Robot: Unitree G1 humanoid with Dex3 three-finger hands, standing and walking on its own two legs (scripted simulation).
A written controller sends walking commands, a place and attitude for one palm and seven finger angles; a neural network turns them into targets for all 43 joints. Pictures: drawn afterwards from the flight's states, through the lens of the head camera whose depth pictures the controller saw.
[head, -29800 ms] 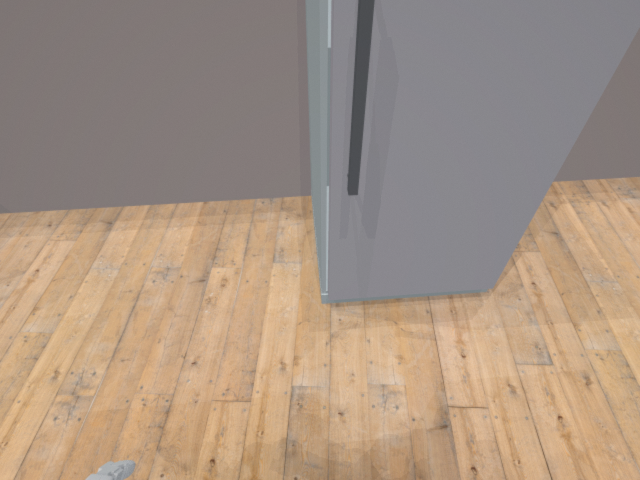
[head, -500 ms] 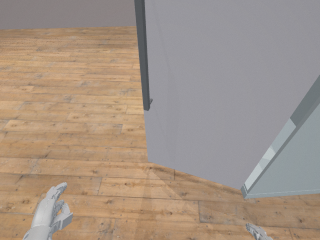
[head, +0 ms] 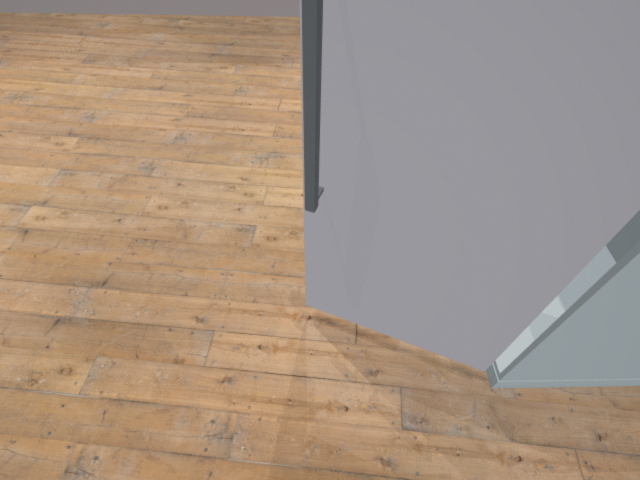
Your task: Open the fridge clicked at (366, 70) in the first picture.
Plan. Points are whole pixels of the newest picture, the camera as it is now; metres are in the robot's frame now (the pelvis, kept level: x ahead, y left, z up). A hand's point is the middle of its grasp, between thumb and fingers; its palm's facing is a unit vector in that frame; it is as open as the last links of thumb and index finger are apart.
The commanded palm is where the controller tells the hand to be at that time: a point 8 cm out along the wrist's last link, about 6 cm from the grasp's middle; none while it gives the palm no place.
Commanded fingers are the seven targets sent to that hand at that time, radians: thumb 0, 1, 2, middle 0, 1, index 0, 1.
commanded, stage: let the arm hang, fingers relaxed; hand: left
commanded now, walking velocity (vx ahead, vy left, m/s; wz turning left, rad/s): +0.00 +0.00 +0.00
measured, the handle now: (317, 101) +0.68 +0.05 +0.11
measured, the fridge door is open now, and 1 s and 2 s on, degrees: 67 67 67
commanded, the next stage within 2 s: look to check the result in 0.44 s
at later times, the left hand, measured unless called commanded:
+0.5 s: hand out of the picture +0.07 +0.19 -0.17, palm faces -0.03 -0.97 -0.24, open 7.3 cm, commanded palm none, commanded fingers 0.00 0.90 0.90 -0.20 -0.30 -0.20 -0.30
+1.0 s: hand out of the picture +0.13 +0.21 -0.15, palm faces -0.04 -0.94 -0.33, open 7.3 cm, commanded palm none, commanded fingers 0.00 0.90 0.90 -0.20 -0.30 -0.20 -0.30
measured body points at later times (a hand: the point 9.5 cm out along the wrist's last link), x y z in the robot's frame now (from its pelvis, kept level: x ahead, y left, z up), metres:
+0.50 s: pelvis +0.02 -0.01 +0.00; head +0.04 -0.01 +0.45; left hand +0.07 +0.24 -0.15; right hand +0.07 -0.28 -0.14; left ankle +0.02 +0.07 -0.74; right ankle +0.00 -0.15 -0.74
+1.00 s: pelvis +0.03 -0.02 +0.01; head +0.06 -0.03 +0.46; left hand +0.13 +0.26 -0.13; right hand +0.11 -0.32 -0.13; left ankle +0.02 +0.07 -0.74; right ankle +0.00 -0.15 -0.74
